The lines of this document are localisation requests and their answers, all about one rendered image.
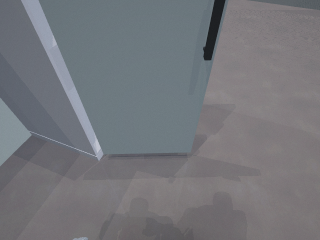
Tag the handle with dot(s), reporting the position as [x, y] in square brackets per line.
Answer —
[213, 29]

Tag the fridge door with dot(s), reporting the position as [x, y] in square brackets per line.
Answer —
[138, 67]

